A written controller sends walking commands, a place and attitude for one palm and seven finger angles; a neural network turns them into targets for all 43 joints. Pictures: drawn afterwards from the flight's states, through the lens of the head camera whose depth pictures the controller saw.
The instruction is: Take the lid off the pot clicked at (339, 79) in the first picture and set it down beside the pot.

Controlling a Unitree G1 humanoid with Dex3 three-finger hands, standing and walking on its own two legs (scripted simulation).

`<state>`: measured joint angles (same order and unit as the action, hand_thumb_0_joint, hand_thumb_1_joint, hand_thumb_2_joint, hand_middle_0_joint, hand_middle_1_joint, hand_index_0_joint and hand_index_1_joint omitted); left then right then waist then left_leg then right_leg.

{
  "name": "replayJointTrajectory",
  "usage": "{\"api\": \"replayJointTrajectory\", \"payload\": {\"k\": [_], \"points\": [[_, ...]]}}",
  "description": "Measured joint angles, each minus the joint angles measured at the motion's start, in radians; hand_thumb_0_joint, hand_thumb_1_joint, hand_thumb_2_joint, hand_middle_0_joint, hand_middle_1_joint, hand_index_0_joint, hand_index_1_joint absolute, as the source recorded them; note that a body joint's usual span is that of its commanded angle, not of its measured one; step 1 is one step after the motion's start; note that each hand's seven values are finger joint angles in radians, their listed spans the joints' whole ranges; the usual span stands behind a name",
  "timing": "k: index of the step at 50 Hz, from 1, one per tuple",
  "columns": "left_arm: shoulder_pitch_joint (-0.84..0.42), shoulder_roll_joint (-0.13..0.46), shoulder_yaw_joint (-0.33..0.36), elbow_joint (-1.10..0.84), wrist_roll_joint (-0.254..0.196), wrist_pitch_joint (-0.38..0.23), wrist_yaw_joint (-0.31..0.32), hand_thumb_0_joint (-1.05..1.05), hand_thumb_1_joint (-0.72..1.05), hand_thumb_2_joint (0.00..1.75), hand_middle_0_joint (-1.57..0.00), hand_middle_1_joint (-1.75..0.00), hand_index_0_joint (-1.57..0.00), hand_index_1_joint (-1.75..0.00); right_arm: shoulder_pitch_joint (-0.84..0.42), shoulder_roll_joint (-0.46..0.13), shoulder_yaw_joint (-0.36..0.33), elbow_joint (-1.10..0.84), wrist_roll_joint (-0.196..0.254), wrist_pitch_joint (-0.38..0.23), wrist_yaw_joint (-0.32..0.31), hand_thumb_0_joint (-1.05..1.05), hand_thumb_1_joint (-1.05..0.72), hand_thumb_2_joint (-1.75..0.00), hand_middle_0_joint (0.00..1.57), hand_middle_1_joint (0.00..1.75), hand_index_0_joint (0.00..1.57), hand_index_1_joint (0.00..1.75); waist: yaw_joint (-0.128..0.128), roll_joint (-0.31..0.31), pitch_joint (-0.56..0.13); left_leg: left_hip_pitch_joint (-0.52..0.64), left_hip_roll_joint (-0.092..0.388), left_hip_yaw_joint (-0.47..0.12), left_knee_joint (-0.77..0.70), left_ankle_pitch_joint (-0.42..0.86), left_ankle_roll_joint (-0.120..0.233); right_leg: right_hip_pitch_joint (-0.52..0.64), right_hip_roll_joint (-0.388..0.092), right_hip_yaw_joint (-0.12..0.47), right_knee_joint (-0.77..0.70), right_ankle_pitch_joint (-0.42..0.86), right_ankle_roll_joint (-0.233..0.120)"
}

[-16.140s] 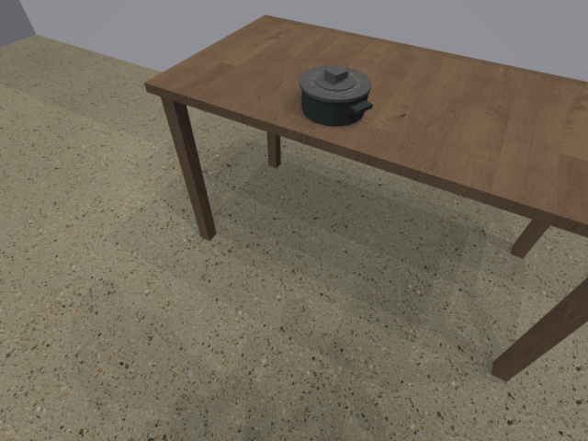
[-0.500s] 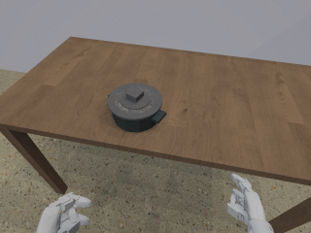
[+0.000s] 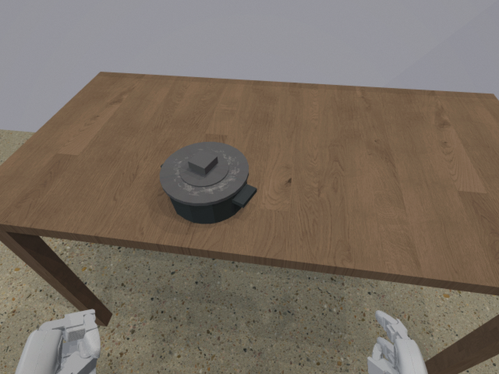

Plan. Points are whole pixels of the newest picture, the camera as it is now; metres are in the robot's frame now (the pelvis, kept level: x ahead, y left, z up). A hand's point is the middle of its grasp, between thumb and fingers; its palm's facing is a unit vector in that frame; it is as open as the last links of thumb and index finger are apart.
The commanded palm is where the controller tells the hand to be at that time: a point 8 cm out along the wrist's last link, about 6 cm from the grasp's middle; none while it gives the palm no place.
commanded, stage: raise the hand higher, near the body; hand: left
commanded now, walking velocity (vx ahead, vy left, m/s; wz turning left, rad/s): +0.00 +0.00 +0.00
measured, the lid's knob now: (203, 162) +0.49 +0.15 +0.07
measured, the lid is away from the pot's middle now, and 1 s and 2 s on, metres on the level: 0.00 0.00 0.00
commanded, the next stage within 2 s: reach forward and open the fingers in 0.52 s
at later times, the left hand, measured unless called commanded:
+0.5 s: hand (90, 305) +0.17 +0.23 +0.10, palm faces +0.29 -0.86 -0.41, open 3.1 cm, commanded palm +0.13 +0.27 +0.12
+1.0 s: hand (68, 299) +0.18 +0.26 +0.10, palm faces -0.19 -0.09 -0.98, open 3.2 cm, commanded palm +0.18 +0.26 +0.16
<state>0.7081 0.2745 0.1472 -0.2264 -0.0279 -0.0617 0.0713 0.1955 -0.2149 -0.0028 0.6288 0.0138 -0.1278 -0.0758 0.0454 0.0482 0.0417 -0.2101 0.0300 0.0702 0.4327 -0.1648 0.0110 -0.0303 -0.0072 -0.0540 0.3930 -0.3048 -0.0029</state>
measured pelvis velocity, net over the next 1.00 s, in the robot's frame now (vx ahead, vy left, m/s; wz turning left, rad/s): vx -0.01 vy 0.00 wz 0.02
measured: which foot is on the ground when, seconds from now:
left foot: down 0.00-1.00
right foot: down 0.00-1.00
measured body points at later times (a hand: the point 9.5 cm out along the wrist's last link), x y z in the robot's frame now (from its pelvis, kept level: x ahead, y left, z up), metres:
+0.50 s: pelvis +0.02 +0.00 +0.00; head +0.02 -0.02 +0.45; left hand +0.15 +0.27 +0.12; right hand +0.22 -0.20 -0.08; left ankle +0.05 +0.11 -0.74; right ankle -0.05 -0.11 -0.74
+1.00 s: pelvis -0.01 +0.00 -0.01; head +0.00 -0.06 +0.44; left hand +0.18 +0.26 +0.15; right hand +0.21 -0.22 -0.11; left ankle +0.05 +0.11 -0.74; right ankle -0.05 -0.11 -0.74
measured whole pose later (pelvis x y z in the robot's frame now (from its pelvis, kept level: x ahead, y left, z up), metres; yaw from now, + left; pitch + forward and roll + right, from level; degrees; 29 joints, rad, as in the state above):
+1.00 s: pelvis -0.01 +0.00 -0.01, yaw +1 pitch +0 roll -1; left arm 0.42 0.65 0.11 -0.36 0.71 0.07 -0.14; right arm 0.09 -0.30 0.00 0.56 0.05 0.12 -0.03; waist 0.06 0.15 0.00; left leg -0.34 0.03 0.04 0.51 -0.17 0.01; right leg -0.16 -0.01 -0.08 0.49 -0.33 0.00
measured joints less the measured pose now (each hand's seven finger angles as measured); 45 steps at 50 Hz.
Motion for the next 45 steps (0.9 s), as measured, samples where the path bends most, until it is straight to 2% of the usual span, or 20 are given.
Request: {"api": "replayJointTrajectory", "payload": {"k": [14, 23, 32, 34, 38, 40, 42, 45], "points": [[-0.01, 0.012, 0.017, -0.135, -0.005, -0.009, -0.003, 0.02, 0.9, 0.9, -1.29, -1.5, -1.3, -1.5, -0.052, 0.011, 0.014, -0.058, -0.003, 0.008, 0.011, 0.01, -0.91, -0.9, 0.2, 0.3, 0.21, 0.3, 0.025, -0.01, -0.011, 0.015, -0.012, 0.001, -0.003, -0.019, 0.002, 0.02, -0.011, -0.001, -0.012, -0.015, 0.005], [-0.051, 0.024, 0.044, -0.178, -0.012, -0.006, 0.001, 0.02, 0.9, 0.9, -1.29, -1.5, -1.3, -1.5, -0.039, 0.019, 0.028, -0.058, -0.006, 0.034, 0.015, 0.01, -0.91, -0.9, 0.2, 0.3, 0.21, 0.3, 0.026, 0.0, -0.004, 0.013, -0.01, -0.001, 0.002, -0.025, -0.002, 0.02, -0.009, -0.002, -0.009, -0.02, 0.002], [-0.104, 0.036, 0.071, -0.197, -0.021, -0.018, 0.008, 0.02, 0.9, 0.9, -1.29, -1.5, -1.3, -1.5, -0.02, 0.008, 0.024, -0.038, -0.003, 0.045, 0.013, 0.02, -0.91, -0.9, 0.2, 0.3, 0.21, 0.3, 0.016, 0.006, 0.004, 0.016, -0.002, 0.001, 0.001, -0.023, -0.007, 0.021, -0.002, 0.001, -0.01, -0.017, -0.003], [-0.121, 0.083, 0.053, -0.23, 0.169, 0.026, 0.024, 0.02, 0.89, 0.9, -1.29, -1.5, -1.3, -1.5, -0.012, -0.006, 0.027, -0.053, -0.009, 0.075, 0.019, 0.02, -0.91, -0.9, 0.2, 0.3, 0.21, 0.3, 0.022, 0.009, -0.018, -0.019, 0.001, 0.001, 0.019, -0.027, -0.007, -0.018, -0.001, 0.001, 0.017, -0.025, -0.005], [-0.164, 0.187, 0.024, -0.259, 0.453, 0.097, 0.025, 0.02, 0.86, 0.91, -1.27, -1.46, -1.28, -1.46, -0.051, -0.033, 0.017, -0.072, -0.01, 0.161, 0.044, 0.02, -0.91, -0.9, 0.2, 0.3, 0.21, 0.3, 0.022, 0.028, -0.021, -0.079, 0.006, 0.003, 0.053, -0.027, -0.007, -0.091, 0.002, 0.004, 0.075, -0.039, -0.01], [-0.159, 0.239, 0.018, -0.252, 0.562, 0.13, 0.003, 0.01, 0.83, 0.92, -1.26, -1.42, -1.27, -1.43, -0.078, -0.043, 0.014, -0.079, -0.003, 0.21, 0.054, 0.02, -0.91, -0.9, 0.2, 0.3, 0.21, 0.3, 0.019, 0.042, -0.02, -0.102, 0.013, 0.009, 0.064, -0.025, -0.007, -0.12, 0.006, 0.012, 0.093, -0.038, -0.011], [-0.161, 0.294, 0.005, -0.239, 0.648, 0.154, -0.027, 0.01, 0.78, 0.93, -1.24, -1.37, -1.25, -1.38, -0.091, -0.056, 0.012, -0.09, 0.003, 0.241, 0.058, 0.02, -0.91, -0.9, 0.2, 0.3, 0.21, 0.3, 0.019, 0.055, -0.022, -0.12, 0.014, 0.008, 0.072, -0.022, -0.006, -0.14, 0.007, 0.011, 0.106, -0.038, -0.011], [-0.193, 0.356, -0.015, -0.209, 0.724, 0.162, -0.085, 0.01, 0.71, 0.97, -1.22, -1.29, -1.23, -1.29, -0.097, -0.074, 0.008, -0.088, 0.016, 0.256, 0.058, 0.02, -0.91, -0.9, 0.2, 0.3, 0.2, 0.3, 0.022, 0.077, -0.031, -0.134, 0.011, -0.004, 0.079, -0.018, -0.004, -0.147, 0.006, -0.001, 0.11, -0.037, -0.008]]}}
